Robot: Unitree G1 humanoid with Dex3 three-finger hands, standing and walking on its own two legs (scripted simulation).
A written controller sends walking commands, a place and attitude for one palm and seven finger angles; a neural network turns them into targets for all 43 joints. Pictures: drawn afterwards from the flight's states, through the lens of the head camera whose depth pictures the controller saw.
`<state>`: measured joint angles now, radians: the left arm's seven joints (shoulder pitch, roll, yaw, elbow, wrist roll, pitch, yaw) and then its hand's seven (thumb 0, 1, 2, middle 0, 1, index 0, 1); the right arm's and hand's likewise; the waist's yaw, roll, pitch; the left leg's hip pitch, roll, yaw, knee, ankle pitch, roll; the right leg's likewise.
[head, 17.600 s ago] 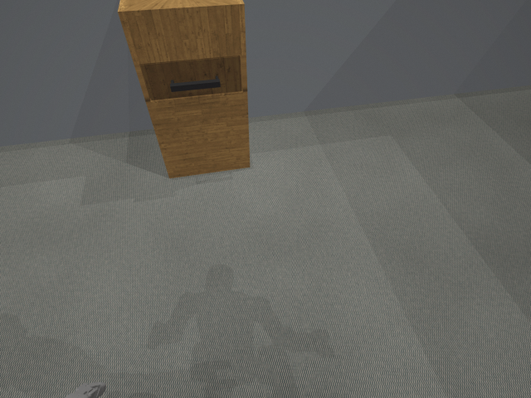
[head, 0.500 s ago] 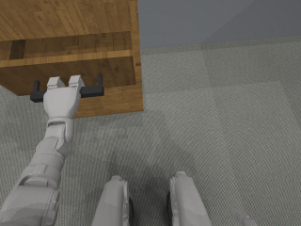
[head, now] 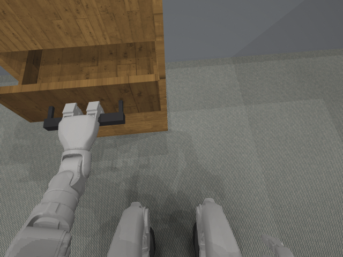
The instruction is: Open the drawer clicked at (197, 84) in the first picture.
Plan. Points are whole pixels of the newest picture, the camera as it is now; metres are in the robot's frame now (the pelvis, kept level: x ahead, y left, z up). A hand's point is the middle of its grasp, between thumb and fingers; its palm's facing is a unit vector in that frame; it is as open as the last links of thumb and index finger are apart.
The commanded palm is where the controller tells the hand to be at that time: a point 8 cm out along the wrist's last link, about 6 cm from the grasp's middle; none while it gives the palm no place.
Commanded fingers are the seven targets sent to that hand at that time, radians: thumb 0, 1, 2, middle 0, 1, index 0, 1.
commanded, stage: pull the drawer open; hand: left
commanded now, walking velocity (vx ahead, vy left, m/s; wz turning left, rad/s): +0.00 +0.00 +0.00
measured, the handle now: (86, 114) +0.46 +0.23 -0.06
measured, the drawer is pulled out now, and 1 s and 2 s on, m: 0.12 0.19 0.26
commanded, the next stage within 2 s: none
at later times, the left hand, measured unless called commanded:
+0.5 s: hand (88, 148) +0.37 +0.21 -0.08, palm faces -0.04 -0.05 -1.00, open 5.8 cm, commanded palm +0.33 +0.21 -0.03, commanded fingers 0.00 0.90 0.90 -0.40 -1.35 -0.40 -1.35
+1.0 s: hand (88, 162) +0.34 +0.21 -0.08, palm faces -0.05 -0.05 -1.00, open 5.8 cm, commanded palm +0.30 +0.21 -0.03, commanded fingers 0.00 0.90 0.90 -0.40 -1.35 -0.40 -1.35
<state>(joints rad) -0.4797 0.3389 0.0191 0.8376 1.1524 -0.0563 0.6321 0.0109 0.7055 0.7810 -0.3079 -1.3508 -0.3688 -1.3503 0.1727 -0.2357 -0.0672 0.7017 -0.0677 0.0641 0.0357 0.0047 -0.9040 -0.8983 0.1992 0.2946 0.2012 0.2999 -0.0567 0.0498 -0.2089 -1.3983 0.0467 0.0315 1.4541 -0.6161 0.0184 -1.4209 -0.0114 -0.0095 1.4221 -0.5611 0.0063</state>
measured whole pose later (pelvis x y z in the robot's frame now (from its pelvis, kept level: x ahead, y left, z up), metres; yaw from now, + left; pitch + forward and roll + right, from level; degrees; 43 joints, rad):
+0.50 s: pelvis +0.01 +0.00 +0.01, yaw +0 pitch +31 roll -1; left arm -0.32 0.30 -0.01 0.70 1.15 -0.04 0.64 0.01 0.71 0.77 -0.30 -1.35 -0.38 -1.35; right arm 0.14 -0.23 -0.07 0.68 -0.07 0.06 0.03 0.01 -0.90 -0.90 0.20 0.29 0.20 0.30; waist -0.04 0.04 -0.21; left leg -1.36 0.05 0.03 1.43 -0.62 0.01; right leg -1.38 -0.01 -0.01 1.41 -0.57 0.00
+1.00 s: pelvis +0.01 +0.00 +0.01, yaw +0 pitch +30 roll +0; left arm -0.18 0.27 -0.04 0.59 1.16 0.00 0.66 0.01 0.70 0.76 -0.31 -1.35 -0.38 -1.35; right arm 0.11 -0.23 -0.06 0.65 -0.07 0.06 0.03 0.01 -0.90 -0.90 0.20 0.29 0.20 0.30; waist -0.02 0.04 -0.22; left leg -1.33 0.04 0.03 1.43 -0.62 0.01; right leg -1.36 -0.01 -0.01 1.41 -0.58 0.00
